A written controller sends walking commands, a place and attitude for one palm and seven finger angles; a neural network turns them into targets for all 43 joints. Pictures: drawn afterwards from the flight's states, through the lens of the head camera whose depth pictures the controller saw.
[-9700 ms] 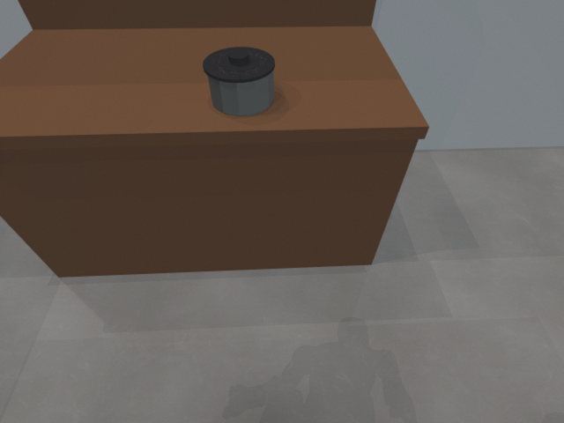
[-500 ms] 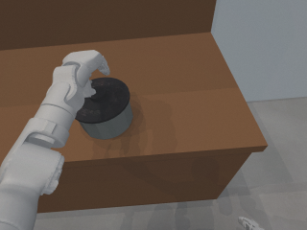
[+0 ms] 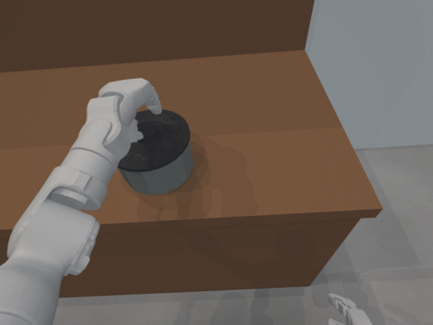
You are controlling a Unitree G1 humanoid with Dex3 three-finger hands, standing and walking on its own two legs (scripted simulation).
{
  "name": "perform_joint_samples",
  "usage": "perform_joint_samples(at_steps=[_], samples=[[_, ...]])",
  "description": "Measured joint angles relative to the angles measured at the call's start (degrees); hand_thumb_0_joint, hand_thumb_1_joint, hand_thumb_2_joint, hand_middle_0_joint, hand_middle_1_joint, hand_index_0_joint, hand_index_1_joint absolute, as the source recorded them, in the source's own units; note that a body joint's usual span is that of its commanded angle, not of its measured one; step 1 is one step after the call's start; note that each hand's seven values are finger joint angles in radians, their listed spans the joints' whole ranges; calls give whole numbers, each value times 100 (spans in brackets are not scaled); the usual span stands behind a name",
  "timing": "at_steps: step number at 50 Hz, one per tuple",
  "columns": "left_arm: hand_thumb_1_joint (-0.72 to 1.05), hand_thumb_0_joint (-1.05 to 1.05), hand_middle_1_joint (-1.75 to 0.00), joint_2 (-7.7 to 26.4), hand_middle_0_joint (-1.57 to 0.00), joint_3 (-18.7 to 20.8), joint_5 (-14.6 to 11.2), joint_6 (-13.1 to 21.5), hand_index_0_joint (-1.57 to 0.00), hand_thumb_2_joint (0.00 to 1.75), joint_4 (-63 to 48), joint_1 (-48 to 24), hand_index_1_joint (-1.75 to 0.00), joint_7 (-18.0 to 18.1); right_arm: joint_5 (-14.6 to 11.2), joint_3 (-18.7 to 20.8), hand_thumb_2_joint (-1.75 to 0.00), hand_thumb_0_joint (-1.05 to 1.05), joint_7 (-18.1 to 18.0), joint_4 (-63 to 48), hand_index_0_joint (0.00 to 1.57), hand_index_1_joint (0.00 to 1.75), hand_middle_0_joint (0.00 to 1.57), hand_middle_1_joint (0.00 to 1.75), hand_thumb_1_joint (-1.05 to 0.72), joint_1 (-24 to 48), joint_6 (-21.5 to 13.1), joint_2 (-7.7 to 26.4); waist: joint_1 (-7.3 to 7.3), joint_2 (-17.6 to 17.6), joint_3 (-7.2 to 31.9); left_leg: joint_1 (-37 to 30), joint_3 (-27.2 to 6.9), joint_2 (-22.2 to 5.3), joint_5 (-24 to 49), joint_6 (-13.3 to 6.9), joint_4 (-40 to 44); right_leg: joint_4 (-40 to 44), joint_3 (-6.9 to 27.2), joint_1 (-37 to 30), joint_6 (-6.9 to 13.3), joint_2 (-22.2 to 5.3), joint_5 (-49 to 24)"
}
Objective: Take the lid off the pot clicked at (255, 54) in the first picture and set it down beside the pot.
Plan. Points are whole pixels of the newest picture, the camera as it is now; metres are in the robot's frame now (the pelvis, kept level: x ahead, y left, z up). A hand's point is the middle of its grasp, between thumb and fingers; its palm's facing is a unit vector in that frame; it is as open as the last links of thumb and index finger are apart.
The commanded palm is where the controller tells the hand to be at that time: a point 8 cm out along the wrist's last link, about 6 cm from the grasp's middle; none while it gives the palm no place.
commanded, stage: lower the open fingers around the knob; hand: left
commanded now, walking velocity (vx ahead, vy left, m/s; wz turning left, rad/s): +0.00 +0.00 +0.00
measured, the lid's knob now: (145, 131) +0.49 +0.16 +0.09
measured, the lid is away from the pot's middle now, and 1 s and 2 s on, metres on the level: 0.00 0.00 0.00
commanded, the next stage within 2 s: close the fingers and squeeze the knob in 0.62 s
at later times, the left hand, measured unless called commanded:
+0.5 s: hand (140, 132) +0.46 +0.15 +0.12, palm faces -0.35 -0.05 -0.94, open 9.9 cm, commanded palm +0.45 +0.16 +0.18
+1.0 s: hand (137, 132) +0.46 +0.16 +0.11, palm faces -0.34 -0.06 -0.94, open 9.7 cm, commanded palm +0.46 +0.17 +0.18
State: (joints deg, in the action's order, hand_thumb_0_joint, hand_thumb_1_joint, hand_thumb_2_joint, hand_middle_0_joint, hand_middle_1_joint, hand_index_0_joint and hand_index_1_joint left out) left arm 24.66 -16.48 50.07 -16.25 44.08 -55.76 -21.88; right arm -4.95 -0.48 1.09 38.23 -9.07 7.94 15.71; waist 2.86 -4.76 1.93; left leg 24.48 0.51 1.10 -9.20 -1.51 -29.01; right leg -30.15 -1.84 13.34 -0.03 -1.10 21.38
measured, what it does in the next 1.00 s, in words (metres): stands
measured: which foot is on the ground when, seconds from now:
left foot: down 0.00-1.00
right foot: down 0.00-1.00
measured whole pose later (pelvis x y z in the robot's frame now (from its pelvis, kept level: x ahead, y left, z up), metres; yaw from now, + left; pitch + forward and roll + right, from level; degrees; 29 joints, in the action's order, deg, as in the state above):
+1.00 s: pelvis +0.00 +0.01 +0.00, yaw -1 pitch +6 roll +0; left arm 25.2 -14.5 50.8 -11.7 48.8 -53.9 -18.0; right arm -4.6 0.8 0.4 38.9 -12.4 7.3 15.8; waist 4.2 -4.0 2.4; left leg 26.8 1.5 0.5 -10.0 -2.0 -30.2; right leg -29.9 -0.7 15.3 -0.5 -0.7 20.9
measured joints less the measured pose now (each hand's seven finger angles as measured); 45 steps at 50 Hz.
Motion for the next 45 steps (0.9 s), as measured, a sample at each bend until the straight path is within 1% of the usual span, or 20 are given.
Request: perform_joint_samples(at_steps=[4,8,14,18,22,28,37,39,45], samples=[[-29,0,-8,25,-86,34,-23,155,-86,148,-33,80,-8,-68,18,15,-90,1,-40,-19,20,30,20,30,-91,-67,-20,-3,20,19,-21,-25,8,-14,9,-1,12,19,11,-22,4,12,-19],[-29,0,-8,37,-86,47,-9,289,-86,148,79,117,-8,6,13,28,-90,1,-59,-5,20,30,20,30,-91,-135,-13,19,47,40,-37,-16,22,-29,11,1,6,19,28,-8,3,25,-32],[-29,0,-8,-7,-86,15,50,347,-86,148,126,131,-8,229,28,93,-90,1,-58,68,20,30,20,30,-91,-259,-17,50,53,43,-49,45,34,-34,25,-4,-4,2,42,61,-1,28,-46],[-29,0,-8,-46,-85,40,56,292,-86,148,415,28,-8,351,22,86,-90,1,-52,146,20,30,20,30,-91,-301,-2,50,83,48,-18,104,43,-42,26,-8,-19,-17,54,126,-4,33,-49],[-29,0,-8,-42,-83,58,65,272,-86,148,570,33,-8,354,34,87,-90,1,-59,158,20,30,20,30,-91,-354,-12,34,127,46,5,141,60,-56,12,-13,-37,-16,73,162,-7,44,-53],[-29,0,-7,45,-83,228,42,439,-86,148,572,163,-8,321,49,91,-90,1,-104,139,20,30,20,30,-91,-424,-59,19,179,54,19,140,93,-80,-29,-22,-62,17,111,150,-15,61,-61],[-29,0,-8,77,-85,228,74,483,-86,148,504,202,-8,407,41,141,-90,1,-94,122,20,30,20,30,-91,-437,-69,36,156,78,33,191,104,-76,-59,-34,-95,28,123,183,-28,56,-56],[-27,0,-13,75,-83,241,74,480,-83,144,493,205,-13,412,40,140,-90,1,-90,121,20,30,20,30,-91,-417,-65,37,151,78,35,197,106,-73,-64,-38,-99,31,124,185,-32,53,-56],[-17,0,-43,77,-68,212,79,440,-69,124,548,177,-43,403,31,127,-90,1,-84,98,20,30,20,30,-91,-357,-64,20,147,83,56,218,105,-69,-79,-45,-118,35,124,195,-40,49,-52]])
